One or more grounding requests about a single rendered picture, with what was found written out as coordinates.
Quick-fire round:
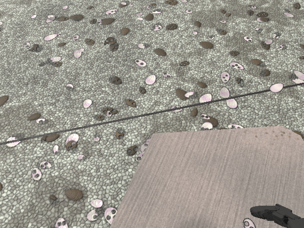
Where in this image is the right robot hand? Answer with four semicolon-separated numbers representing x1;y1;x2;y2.
250;204;304;228

